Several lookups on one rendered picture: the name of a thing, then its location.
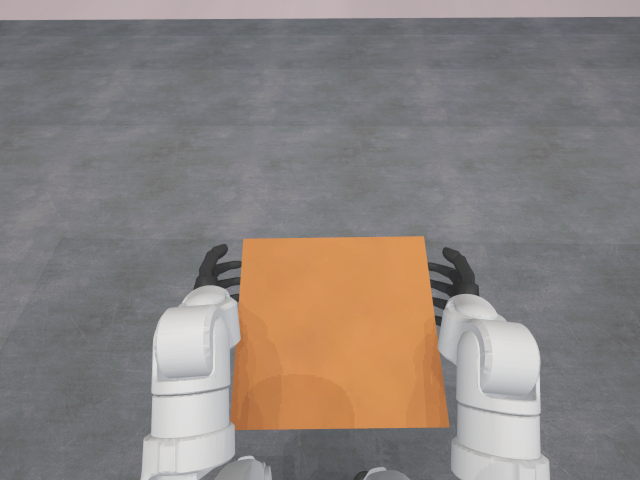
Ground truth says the left robot forearm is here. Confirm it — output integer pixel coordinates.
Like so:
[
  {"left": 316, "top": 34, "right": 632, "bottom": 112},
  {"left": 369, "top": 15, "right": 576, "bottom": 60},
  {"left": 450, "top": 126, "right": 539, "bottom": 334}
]
[{"left": 140, "top": 285, "right": 241, "bottom": 480}]

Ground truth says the left robot thigh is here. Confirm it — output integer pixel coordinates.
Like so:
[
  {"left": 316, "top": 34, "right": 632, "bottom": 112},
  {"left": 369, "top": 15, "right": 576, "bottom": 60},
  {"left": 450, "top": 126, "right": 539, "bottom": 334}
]
[{"left": 215, "top": 459, "right": 272, "bottom": 480}]

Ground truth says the carton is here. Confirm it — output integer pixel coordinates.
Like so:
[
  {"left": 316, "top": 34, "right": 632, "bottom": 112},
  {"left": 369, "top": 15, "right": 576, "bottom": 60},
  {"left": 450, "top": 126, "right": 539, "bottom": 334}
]
[{"left": 230, "top": 236, "right": 450, "bottom": 430}]

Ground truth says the right robot forearm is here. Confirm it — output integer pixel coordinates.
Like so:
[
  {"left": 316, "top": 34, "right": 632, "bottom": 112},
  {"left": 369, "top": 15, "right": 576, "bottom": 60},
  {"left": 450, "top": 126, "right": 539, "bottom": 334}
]
[{"left": 437, "top": 294, "right": 550, "bottom": 480}]

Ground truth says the left robot hand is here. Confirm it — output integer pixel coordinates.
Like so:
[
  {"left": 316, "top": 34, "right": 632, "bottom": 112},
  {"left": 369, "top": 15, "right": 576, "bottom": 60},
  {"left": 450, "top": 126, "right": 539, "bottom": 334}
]
[{"left": 193, "top": 244, "right": 242, "bottom": 302}]

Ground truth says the right robot hand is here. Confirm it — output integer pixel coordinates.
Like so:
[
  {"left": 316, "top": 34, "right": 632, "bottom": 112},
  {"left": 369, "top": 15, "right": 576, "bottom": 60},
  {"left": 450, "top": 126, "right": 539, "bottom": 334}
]
[{"left": 427, "top": 247, "right": 480, "bottom": 326}]

